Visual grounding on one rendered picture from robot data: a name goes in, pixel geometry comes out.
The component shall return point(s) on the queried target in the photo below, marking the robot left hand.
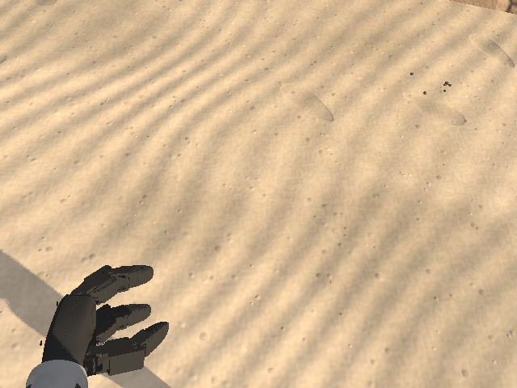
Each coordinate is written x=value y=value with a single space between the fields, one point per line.
x=77 y=326

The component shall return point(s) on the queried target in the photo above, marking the left robot forearm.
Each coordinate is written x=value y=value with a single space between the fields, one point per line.
x=57 y=374

